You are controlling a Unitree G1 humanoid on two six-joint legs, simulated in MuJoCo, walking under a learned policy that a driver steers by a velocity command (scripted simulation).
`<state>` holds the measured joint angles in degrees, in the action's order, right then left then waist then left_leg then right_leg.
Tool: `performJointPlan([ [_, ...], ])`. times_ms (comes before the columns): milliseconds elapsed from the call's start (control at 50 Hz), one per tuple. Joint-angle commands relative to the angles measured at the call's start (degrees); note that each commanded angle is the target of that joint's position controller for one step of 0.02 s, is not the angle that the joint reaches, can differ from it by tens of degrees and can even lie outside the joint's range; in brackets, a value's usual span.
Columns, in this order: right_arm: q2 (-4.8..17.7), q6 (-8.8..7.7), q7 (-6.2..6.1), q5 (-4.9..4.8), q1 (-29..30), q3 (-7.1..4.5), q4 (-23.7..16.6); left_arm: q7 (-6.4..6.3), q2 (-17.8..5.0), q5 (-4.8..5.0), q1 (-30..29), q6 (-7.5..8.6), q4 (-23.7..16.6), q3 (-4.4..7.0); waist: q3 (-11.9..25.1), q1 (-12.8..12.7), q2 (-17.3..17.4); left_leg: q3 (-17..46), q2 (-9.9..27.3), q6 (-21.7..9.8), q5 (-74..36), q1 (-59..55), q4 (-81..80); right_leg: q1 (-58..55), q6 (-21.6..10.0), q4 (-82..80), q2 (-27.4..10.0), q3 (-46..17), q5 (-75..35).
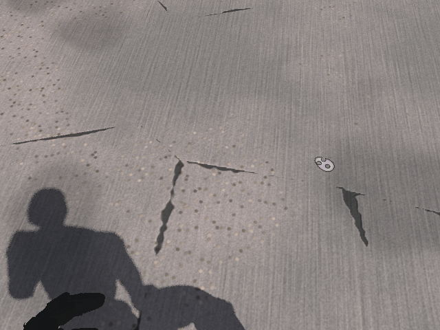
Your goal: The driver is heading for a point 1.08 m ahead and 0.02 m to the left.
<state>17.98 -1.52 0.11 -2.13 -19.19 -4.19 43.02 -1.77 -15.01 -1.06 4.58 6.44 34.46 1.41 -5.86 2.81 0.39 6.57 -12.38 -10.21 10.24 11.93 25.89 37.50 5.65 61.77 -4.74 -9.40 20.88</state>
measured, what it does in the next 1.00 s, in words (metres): walks ahead: right foot, then left foot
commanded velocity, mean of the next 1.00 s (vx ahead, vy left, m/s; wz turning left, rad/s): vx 0.33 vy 0.00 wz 0.14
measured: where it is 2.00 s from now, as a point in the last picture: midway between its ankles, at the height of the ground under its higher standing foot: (278, 134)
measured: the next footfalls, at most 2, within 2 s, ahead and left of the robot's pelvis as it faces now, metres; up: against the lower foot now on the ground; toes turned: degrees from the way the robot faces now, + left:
right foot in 0.16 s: +0.34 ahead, -0.14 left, +0.00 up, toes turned +20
left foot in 0.52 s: +0.18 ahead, +0.06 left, +0.00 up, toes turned +23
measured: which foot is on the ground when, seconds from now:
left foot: down 0.00-0.16, up 0.18-0.50, down 0.52-1.00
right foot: up 0.00-0.14, down 0.16-0.54, up 0.56-1.00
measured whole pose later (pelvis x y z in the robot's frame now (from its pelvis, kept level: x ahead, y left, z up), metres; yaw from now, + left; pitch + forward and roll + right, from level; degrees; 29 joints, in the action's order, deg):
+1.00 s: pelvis +0.30 -0.10 +0.00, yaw +4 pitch +2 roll +2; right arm 19.1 -3.3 -0.6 3.1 -21.3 -5.3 43.9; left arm 6.5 -18.2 -1.7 10.3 -3.4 38.6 4.8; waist 4.5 2.1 1.7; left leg -18.3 8.3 7.1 20.8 -3.1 18.2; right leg 30.8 -3.5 45.6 -6.5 5.9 17.3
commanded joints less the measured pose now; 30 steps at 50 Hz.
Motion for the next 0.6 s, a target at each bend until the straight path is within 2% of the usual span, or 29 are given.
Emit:
performJointPlan([
  [20,9.5,-0.10,-2.28,-0.47,9.3,-3.23,-6.9,-0.18,-2.9,-0.06,-1.3,0.90,-4.1,1.46,7.1,-3.6,-1.0,10.4,7.6,-3.7,-36.2,13.7,-3.6,-16.0,0.5,-21.9,8.4,8.2,-14.6],
  [60,8.1,1.76,-3.01,-0.43,3.8,-3.17,-4.7,0.94,-3.9,1.13,-2.3,0.83,-4.4,2.52,11.2,-0.9,1.9,12.6,5.3,2.0,-22.5,14.0,-0.3,-25.3,0.5,-30.7,13.1,8.7,-27.9],
  [80,7.7,2.24,-3.14,-0.43,3.6,-3.05,-4.5,1.06,-4.6,1.93,-3.3,0.48,-5.0,3.08,11.1,-1.1,3.2,15.1,5.4,3.3,-17.2,13.7,0.9,-27.2,0.5,-33.2,13.5,7.2,-28.5],
  [100,6.9,2.33,-3.20,-0.57,4.6,-2.88,-4.9,1.04,-5.9,2.35,-3.0,0.17,-5.3,3.73,10.7,-2.1,5.1,17.4,5.6,4.3,-13.5,12.6,3.7,-28.4,0.1,-35.2,12.3,4.8,-29.2],
  [120,5.9,2.22,-3.26,-0.55,6.6,-2.65,-5.7,0.84,-7.2,2.28,-0.7,-0.03,-4.9,4.45,11.6,-4.5,6.3,17.7,5.1,6.0,-11.9,10.8,8.6,-31.3,-0.6,-38.3,10.6,3.2,-31.8],
  [140,4.4,1.99,-3.13,-0.29,7.5,-2.26,-6.5,0.48,-8.0,1.36,4.7,-0.13,-3.5,5.00,14.8,-7.4,6.2,15.2,3.3,8.6,-10.4,9.9,17.9,-37.8,-2.0,-40.7,7.5,2.4,-37.3],
  [160,-1.0,2.04,-2.69,1.53,4.2,-0.69,-7.5,0.00,-9.0,0.28,10.7,-0.46,-2.6,4.73,22.5,-7.4,-1.1,10.3,0.9,10.6,20.5,14.9,34.2,-50.7,-6.9,-34.7,-5.5,-6.6,-53.0],
  [180,-1.0,1.80,-1.87,0.90,-6.5,-0.09,-8.8,0.25,-9.8,-2.46,12.1,-0.92,-4.0,3.93,31.9,-2.6,-14.1,9.8,-1.0,12.5,38.7,22.5,50.9,-60.3,-18.5,-31.8,-22.6,-27.1,-71.2],
  [200,5.9,2.33,-0.72,0.38,-13.2,-1.20,-8.1,0.68,-11.6,-1.06,8.0,-1.95,-4.2,4.91,34.9,0.3,-14.2,8.6,5.7,15.0,33.2,24.8,63.6,-58.0,-25.3,-31.1,-29.2,-33.4,-61.9],
  [220,9.2,3.11,-0.47,-0.82,-6.0,-2.26,-8.6,0.11,-10.3,-0.25,2.8,-2.71,-5.0,5.08,29.4,-0.4,-12.1,4.2,9.9,15.9,24.1,30.0,66.5,-52.0,-25.1,-36.3,-24.4,-30.3,-33.8],
  [240,10.8,4.21,-1.31,-0.55,1.1,-2.93,-9.0,-0.71,-5.5,-0.58,0.1,-3.75,-6.2,3.62,21.3,-2.7,-5.4,1.2,12.6,15.8,18.0,30.0,62.1,-41.2,-20.7,-40.1,-17.3,-20.2,-17.7],
  [260,11.0,5.54,-2.12,-0.37,3.9,-3.35,-10.1,-1.14,-4.6,-0.67,-2.7,-4.64,-6.5,2.81,14.9,-2.0,-4.2,-0.3,13.3,15.8,15.4,27.4,58.9,-31.2,-17.6,-42.6,-12.7,-13.3,-15.0],
  [280,9.2,6.32,-2.34,-0.08,4.4,-2.97,-10.8,-1.18,-5.3,-0.52,-4.5,-5.05,-5.8,2.89,10.1,-0.9,-4.5,-2.1,13.9,15.5,14.9,23.6,54.6,-22.9,-16.0,-44.6,-9.3,-6.8,-17.0],
  [300,6.4,6.27,-2.41,0.46,4.7,-2.24,-11.4,-1.11,-6.5,-0.63,-4.4,-5.12,-4.5,3.45,8.6,-0.7,-5.6,-3.7,13.7,14.9,14.6,20.3,49.3,-19.1,-15.5,-45.6,-6.9,-2.5,-18.6],
  [320,3.9,5.79,-2.46,0.69,4.4,-1.56,-11.5,-0.86,-7.4,-0.82,-3.4,-5.00,-3.3,3.90,9.3,-0.8,-6.8,-4.9,13.5,14.5,15.1,17.8,44.3,-18.6,-16.1,-46.1,-6.0,0.4,-21.7],
  [360,1.8,4.77,-2.26,1.08,4.8,-0.60,-11.3,-0.16,-7.9,-0.56,-2.3,-4.84,-1.8,4.38,12.6,-1.3,-7.2,-5.2,14.0,13.6,15.8,14.5,35.7,-21.8,-18.5,-45.6,-7.7,1.4,-28.4],
  [400,2.4,4.56,-1.70,1.49,5.3,-0.43,-10.7,0.44,-8.2,0.53,-3.0,-5.12,-1.2,4.59,15.0,-1.4,-7.2,-5.0,14.4,12.5,12.4,10.0,28.0,-22.8,-19.7,-45.3,-9.8,1.4,-28.5],
  [420,3.1,4.69,-1.37,1.57,5.6,-0.54,-10.5,0.67,-8.7,0.98,-3.0,-5.34,-0.9,4.70,15.1,-1.6,-7.7,-5.2,14.2,12.0,11.0,8.4,25.0,-22.7,-19.8,-45.5,-10.5,1.4,-25.9],
  [460,3.0,4.86,-0.71,2.13,6.2,-0.32,-10.1,1.25,-9.0,1.84,-1.7,-5.73,0.6,4.44,13.8,-1.8,-8.1,-5.5,12.9,10.4,9.4,3.7,16.4,-20.7,-19.3,-45.5,-10.0,0.4,-17.7],
  [480,2.0,4.83,-0.36,2.53,4.9,-0.14,-9.1,1.60,-8.2,2.29,-1.7,-5.94,1.3,3.92,13.2,-0.7,-7.5,-6.5,12.0,9.3,6.1,-0.9,8.9,-18.4,-18.1,-44.7,-8.9,0.6,-13.3],
  [500,1.0,4.74,-0.11,2.89,3.2,0.17,-8.0,2.02,-5.9,2.52,-0.6,-5.92,2.3,2.90,12.9,0.2,-6.7,-6.5,11.8,7.8,2.8,-8.5,1.3,-13.5,-15.3,-43.9,-7.1,1.5,-7.5],
  [520,2.0,4.63,-0.26,3.66,2.2,0.37,-7.9,2.84,-2.7,1.91,2.4,-5.50,3.6,1.60,13.1,0.1,-3.5,-1.2,16.3,5.9,1.1,-15.9,-3.1,-7.8,-9.9,-41.1,-3.7,3.8,0.1],
  [540,7.2,4.54,-0.75,4.98,4.8,-0.24,-8.9,3.77,-0.9,0.78,5.0,-5.11,2.6,1.03,13.5,-3.3,9.7,11.2,29.7,0.6,1.2,-13.0,-5.4,-5.2,-4.9,-30.9,2.4,10.5,6.9],
  [560,9.5,4.23,-1.03,5.81,7.6,-1.53,-9.1,3.02,-6.5,1.71,1.2,-5.24,1.6,2.74,10.4,-0.4,12.7,13.2,33.5,-5.0,8.7,2.4,-10.4,-9.6,-3.7,-21.4,2.8,9.1,9.1],
  [580,9.9,3.43,-1.38,5.81,11.4,-1.74,-9.7,2.44,-10.7,2.55,0.9,-5.77,1.9,4.33,6.2,-1.2,11.5,10.4,31.2,-4.5,9.5,5.7,-11.3,-9.0,-3.3,-11.9,3.4,9.2,7.3],
  [600,9.2,2.46,-1.68,4.76,11.4,-1.87,-9.4,1.83,-11.5,2.86,4.3,-6.51,3.5,5.16,6.7,-1.3,11.8,9.1,29.9,-3.0,16.8,2.9,-12.9,-4.3,-3.0,-4.3,4.0,9.8,5.5],
])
